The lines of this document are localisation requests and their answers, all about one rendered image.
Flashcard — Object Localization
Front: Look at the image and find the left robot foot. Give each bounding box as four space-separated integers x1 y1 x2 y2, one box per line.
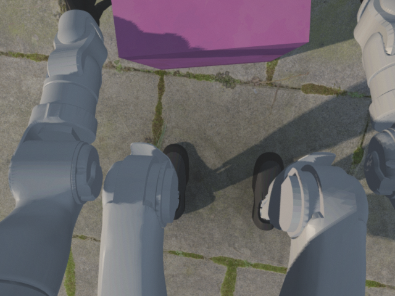
163 144 189 220

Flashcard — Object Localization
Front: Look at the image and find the right robot upper arm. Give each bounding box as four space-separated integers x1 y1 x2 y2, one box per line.
364 128 395 209

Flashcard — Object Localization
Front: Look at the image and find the robot right forearm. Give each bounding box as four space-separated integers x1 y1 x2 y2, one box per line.
354 0 395 132

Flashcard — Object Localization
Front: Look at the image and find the robot left hand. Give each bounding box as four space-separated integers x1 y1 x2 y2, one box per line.
64 0 112 26

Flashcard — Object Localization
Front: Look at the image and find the robot right shin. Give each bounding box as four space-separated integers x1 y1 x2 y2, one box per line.
260 152 368 230

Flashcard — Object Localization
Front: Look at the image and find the left robot upper arm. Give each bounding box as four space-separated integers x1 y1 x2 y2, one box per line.
0 140 103 296

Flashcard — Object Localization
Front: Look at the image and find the carton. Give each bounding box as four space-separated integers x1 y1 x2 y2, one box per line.
111 0 311 70

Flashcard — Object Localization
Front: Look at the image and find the robot left forearm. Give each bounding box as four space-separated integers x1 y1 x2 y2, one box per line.
8 9 108 197

